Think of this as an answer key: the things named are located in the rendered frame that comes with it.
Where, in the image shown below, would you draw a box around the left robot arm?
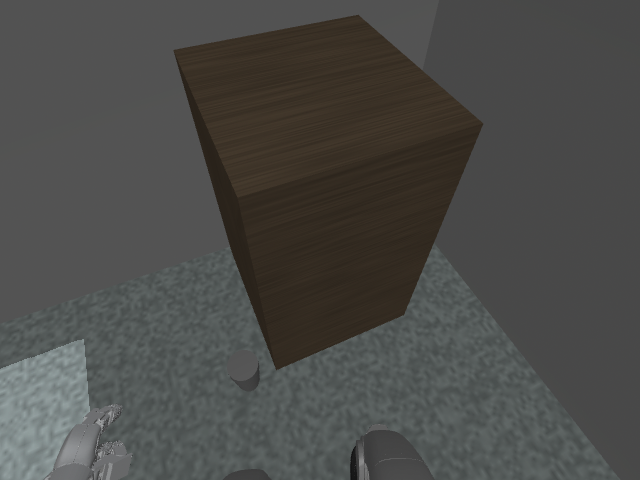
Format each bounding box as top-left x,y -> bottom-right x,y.
44,464 -> 94,480

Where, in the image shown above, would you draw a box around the left robot hand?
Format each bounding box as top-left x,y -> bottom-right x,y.
53,404 -> 132,480

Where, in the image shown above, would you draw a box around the cup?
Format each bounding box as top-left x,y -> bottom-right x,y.
227,350 -> 260,392

